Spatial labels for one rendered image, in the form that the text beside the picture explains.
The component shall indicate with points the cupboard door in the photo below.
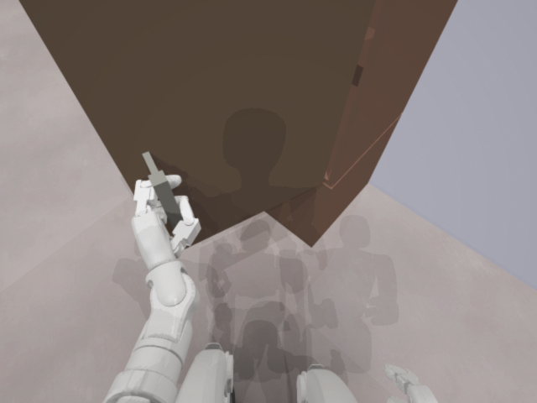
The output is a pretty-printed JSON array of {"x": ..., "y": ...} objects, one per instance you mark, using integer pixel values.
[{"x": 242, "y": 99}]

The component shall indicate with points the robot right hand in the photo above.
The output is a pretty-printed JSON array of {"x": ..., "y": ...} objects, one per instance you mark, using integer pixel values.
[{"x": 408, "y": 383}]

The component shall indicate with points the robot thigh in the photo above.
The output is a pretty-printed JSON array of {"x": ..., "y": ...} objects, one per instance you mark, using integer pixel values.
[
  {"x": 322, "y": 386},
  {"x": 209, "y": 378}
]

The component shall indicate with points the left robot forearm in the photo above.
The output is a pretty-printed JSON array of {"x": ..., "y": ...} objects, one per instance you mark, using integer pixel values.
[{"x": 153, "y": 369}]

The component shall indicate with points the left robot thigh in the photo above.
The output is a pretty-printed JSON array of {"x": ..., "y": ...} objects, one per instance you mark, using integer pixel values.
[{"x": 209, "y": 378}]

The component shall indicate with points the right robot thigh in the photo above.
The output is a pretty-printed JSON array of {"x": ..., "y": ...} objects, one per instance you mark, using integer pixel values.
[{"x": 322, "y": 386}]

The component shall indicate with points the robot left hand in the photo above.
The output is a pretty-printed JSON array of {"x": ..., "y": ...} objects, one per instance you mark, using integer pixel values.
[{"x": 149, "y": 225}]

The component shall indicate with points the handle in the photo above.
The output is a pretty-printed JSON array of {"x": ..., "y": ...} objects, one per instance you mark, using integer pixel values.
[{"x": 163, "y": 191}]

